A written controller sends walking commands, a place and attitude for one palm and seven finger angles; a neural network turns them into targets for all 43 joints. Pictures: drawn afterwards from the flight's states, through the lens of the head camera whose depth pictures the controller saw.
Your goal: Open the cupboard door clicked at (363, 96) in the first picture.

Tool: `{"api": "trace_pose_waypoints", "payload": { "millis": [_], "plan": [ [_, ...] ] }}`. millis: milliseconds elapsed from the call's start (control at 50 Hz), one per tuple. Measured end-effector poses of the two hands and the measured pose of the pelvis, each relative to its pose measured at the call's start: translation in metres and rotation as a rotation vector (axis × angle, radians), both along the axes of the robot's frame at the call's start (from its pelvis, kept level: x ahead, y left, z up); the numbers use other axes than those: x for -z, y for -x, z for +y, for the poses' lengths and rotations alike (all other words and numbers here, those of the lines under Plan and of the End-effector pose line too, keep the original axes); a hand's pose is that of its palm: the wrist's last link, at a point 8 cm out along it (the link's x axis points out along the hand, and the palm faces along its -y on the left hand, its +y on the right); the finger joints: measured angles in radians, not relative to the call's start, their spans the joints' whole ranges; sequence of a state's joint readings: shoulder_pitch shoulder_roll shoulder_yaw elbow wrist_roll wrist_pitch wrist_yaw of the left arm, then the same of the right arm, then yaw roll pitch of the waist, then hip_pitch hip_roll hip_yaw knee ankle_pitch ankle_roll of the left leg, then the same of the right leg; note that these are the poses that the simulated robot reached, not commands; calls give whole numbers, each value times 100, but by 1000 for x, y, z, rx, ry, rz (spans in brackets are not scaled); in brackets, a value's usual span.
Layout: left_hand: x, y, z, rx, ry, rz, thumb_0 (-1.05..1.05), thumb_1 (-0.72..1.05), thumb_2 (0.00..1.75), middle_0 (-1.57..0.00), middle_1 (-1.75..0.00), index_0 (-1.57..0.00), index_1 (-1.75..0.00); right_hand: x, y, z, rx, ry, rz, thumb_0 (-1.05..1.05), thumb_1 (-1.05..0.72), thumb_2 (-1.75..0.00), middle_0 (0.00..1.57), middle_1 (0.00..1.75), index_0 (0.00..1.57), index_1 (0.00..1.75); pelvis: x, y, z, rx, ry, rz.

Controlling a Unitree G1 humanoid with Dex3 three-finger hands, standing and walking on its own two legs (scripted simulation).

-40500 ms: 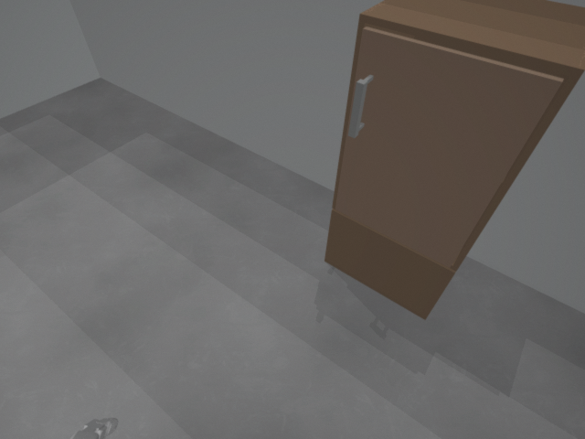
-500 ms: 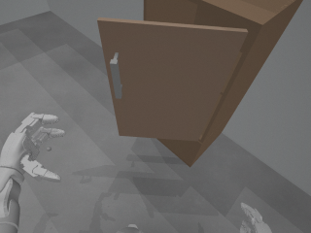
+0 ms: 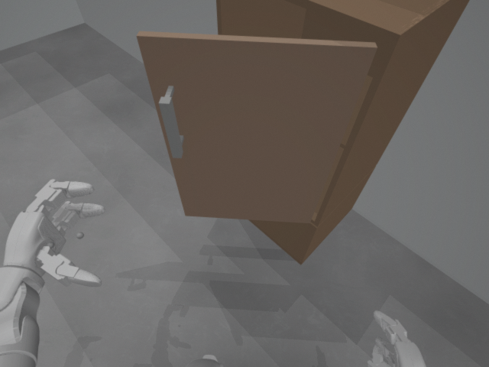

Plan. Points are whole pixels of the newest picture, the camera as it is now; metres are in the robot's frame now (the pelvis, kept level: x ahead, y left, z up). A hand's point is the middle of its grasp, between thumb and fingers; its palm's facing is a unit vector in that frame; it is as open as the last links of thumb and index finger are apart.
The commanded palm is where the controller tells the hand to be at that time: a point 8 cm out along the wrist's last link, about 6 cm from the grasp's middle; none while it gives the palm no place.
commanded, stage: move the hooked fingers beside the handle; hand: left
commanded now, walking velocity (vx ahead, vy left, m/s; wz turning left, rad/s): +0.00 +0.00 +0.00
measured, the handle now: (174, 123) +0.57 +0.19 +0.05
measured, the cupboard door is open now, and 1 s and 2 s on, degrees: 41 41 41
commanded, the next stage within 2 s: none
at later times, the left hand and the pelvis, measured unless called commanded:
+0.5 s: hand (108, 191) +0.38 +0.26 +0.06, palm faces +0.01 -1.00 -0.03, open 14.0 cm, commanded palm +0.35 +0.31 +0.06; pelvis +0.01 +0.00 +0.00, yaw -1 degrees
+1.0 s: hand (122, 164) +0.44 +0.26 +0.05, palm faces -0.01 -1.00 +0.00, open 14.0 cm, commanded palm +0.43 +0.30 +0.06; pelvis +0.00 +0.02 -0.01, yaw -2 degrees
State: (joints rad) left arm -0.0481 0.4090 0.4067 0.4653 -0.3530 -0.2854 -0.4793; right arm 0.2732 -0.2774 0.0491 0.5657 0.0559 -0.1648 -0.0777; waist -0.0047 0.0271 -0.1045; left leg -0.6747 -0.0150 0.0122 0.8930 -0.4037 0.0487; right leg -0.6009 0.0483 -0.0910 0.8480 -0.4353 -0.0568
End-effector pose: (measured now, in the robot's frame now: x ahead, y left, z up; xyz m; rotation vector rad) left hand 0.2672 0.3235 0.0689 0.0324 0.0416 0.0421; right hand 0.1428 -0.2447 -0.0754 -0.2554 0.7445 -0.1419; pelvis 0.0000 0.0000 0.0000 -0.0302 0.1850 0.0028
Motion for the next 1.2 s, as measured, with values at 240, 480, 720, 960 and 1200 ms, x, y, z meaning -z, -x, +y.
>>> {"api": "trace_pose_waypoints", "payload": {
  "millis": [240, 480, 720, 960, 1200],
  "plan": [
    [3, -49, -12, 27, -1, -5, -1, -50, 30, -30, -120, -30, -120, 11, 21, -15, 42, 31, 83, 1, -90, -90, 21, 30, 21, 30, 4, 5, -6, 0, -1, 21],
    [4, -87, -12, 31, 5, 9, -1, -50, 30, -30, -120, -30, -119, 19, 60, -20, 125, 24, 220, 1, -90, -90, 21, 30, 20, 30, 3, -6, 1, 25, -3, 57],
    [12, -111, -12, 21, 23, -9, -1, -50, 30, -30, -120, -30, -120, 21, 66, -10, 139, 33, 275, 1, -90, -90, 21, 30, 20, 30, 6, -6, 10, 24, 7, 73],
    [12, -151, -11, 46, 30, -8, -1, -50, 30, -30, -120, -30, -120, 28, 86, 0, 148, 49, 360, 1, -90, -90, 21, 30, 21, 30, 13, -2, 22, 20, 24, 111],
    [15, -182, -18, 27, 25, -18, -1, -50, 30, -30, -120, -30, -119, 34, 131, 5, 211, 46, 505, 1, -90, -90, 21, 30, 21, 30, 18, -1, 27, 32, 31, 144]
  ]
}}
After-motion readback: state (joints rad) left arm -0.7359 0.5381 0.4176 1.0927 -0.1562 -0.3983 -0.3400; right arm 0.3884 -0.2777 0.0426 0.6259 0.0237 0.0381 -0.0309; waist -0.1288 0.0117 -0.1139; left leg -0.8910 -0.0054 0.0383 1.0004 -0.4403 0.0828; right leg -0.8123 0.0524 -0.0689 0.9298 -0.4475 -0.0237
